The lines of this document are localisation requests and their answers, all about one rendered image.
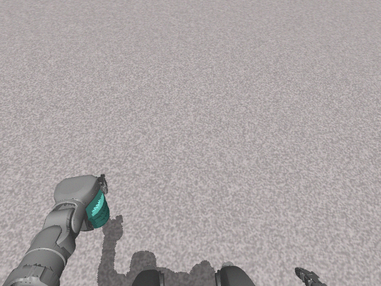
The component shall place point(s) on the left robot arm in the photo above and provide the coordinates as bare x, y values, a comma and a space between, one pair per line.
45, 260

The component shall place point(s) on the cup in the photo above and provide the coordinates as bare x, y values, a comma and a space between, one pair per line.
98, 211

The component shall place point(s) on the right robot hand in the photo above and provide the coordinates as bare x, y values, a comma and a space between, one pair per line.
309, 278

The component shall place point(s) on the left robot hand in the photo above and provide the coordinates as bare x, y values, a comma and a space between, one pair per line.
83, 189

